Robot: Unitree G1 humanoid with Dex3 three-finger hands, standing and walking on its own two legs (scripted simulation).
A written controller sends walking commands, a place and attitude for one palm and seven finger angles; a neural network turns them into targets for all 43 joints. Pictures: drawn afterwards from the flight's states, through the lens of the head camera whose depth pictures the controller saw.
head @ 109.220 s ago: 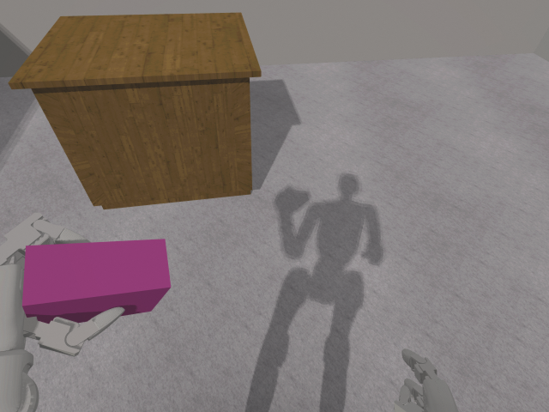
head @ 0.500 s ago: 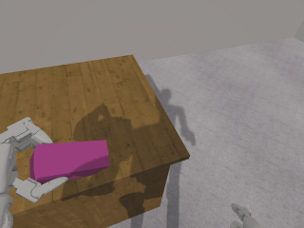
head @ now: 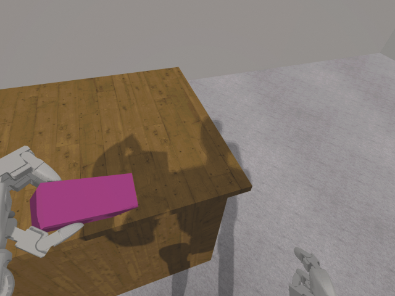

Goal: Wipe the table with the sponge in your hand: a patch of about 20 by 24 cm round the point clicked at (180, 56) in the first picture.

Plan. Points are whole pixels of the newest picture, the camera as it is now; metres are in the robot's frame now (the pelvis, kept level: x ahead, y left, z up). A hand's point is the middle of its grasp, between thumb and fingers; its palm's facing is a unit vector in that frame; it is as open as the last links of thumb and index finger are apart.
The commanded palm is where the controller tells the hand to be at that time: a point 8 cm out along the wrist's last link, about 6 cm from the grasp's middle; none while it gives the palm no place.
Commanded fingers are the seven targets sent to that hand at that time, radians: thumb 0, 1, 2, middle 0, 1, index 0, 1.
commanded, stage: step back with the hand held close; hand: left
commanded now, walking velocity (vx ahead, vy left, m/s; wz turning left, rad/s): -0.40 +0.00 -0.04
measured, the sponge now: (97, 201) +0.24 +0.19 +0.13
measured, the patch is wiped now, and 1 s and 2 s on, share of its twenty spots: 1.00 1.00 1.00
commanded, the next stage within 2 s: stop stepping back and stand still in 0.58 s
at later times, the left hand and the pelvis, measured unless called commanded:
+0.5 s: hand out of the picture +0.13 +0.26 +0.18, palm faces +0.40 -0.83 -0.38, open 9.6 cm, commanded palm +0.09 +0.29 +0.20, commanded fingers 0.00 0.10 1.30 -1.20 -1.60 -1.20 -1.60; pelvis -0.08 +0.01 +0.01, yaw -1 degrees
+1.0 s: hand out of the picture -0.04 +0.25 +0.17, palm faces +0.43 -0.83 -0.35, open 9.6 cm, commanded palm -0.08 +0.28 +0.20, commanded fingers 0.00 0.10 1.30 -1.20 -1.60 -1.20 -1.60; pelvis -0.24 +0.00 +0.00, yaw +1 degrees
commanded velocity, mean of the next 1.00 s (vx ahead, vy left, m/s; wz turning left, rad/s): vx -0.15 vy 0.00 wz -0.03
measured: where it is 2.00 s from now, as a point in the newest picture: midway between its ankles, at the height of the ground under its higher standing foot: outside the picture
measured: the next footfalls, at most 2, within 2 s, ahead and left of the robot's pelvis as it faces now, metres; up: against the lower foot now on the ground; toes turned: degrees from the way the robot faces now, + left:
left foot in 0.32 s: +0.04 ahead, +0.12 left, +0.00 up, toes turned +2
right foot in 0.60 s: -0.08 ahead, -0.14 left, +0.00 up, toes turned +1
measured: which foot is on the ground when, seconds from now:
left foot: down 0.00-0.18, up 0.20-0.30, down 0.32-0.66, up 0.68-0.86, down 0.88-1.00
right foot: down 0.00-0.34, up 0.36-0.58, down 0.60-0.88, up 0.90-1.00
